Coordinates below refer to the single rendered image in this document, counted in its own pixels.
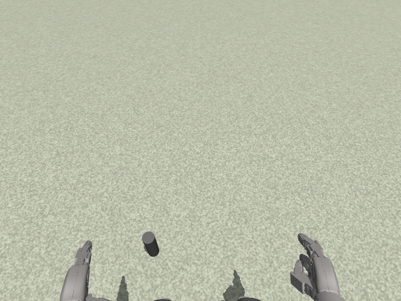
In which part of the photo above can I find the can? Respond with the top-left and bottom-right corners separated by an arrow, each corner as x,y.
142,231 -> 159,257

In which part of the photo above can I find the right robot hand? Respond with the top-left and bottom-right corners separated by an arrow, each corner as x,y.
290,233 -> 340,300

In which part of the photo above can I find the left robot hand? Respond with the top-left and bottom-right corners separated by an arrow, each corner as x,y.
60,241 -> 111,301

